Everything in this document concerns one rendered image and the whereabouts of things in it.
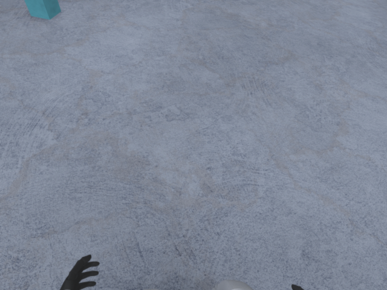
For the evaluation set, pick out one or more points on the carton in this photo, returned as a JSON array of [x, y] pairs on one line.
[[46, 9]]

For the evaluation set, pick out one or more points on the left robot hand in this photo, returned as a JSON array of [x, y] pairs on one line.
[[76, 275]]

